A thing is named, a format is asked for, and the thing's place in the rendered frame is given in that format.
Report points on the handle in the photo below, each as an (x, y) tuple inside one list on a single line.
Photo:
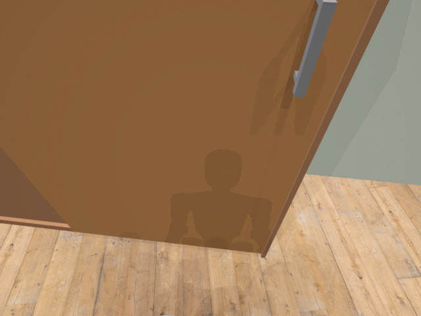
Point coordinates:
[(322, 20)]

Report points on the wardrobe door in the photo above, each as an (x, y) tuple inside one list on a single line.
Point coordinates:
[(166, 120), (19, 198)]

